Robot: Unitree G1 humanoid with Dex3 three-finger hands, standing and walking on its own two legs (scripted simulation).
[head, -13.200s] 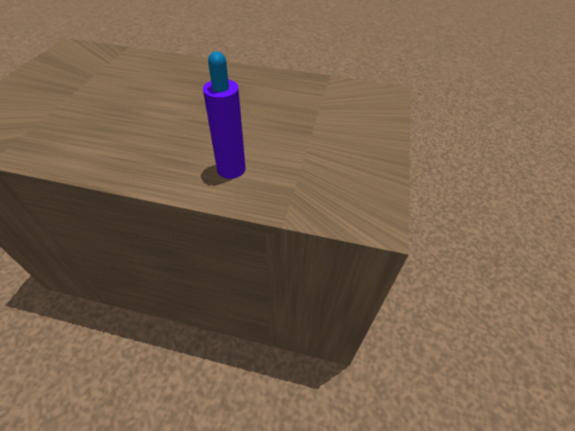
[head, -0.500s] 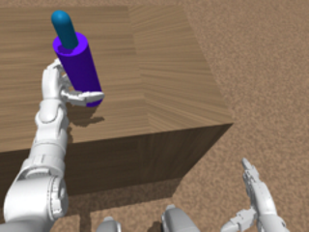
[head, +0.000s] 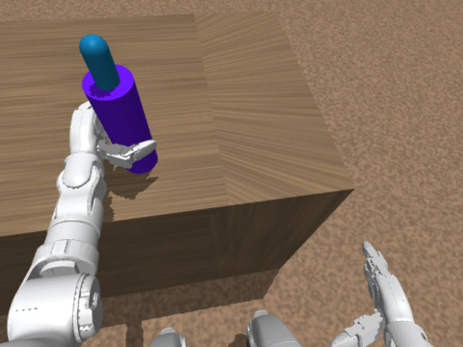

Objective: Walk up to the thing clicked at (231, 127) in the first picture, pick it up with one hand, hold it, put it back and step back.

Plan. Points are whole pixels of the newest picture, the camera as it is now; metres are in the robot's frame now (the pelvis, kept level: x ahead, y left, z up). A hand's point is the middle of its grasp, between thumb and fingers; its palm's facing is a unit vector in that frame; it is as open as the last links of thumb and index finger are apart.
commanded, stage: settle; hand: left
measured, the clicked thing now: (122, 115) +0.46 +0.12 +0.12
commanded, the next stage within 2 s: lift in 0.76 s
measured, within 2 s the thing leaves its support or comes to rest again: leaves its support in 0.34 s
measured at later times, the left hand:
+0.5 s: hand (119, 138) +0.44 +0.12 +0.10, palm faces +0.00 -1.00 -0.03, open 9.8 cm
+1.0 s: hand (119, 124) +0.45 +0.12 +0.11, palm faces +0.00 -1.00 -0.01, open 9.8 cm
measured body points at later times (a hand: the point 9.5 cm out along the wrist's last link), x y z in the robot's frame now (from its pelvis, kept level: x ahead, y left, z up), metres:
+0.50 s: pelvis -0.01 +0.00 +0.01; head +0.05 +0.00 +0.46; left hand +0.43 +0.18 +0.10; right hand +0.15 -0.27 -0.02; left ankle -0.01 +0.13 -0.68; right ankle +0.01 -0.15 -0.68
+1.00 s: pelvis -0.02 +0.00 +0.02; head +0.05 +0.00 +0.46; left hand +0.45 +0.18 +0.12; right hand +0.14 -0.26 -0.02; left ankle -0.01 +0.13 -0.68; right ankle +0.01 -0.15 -0.68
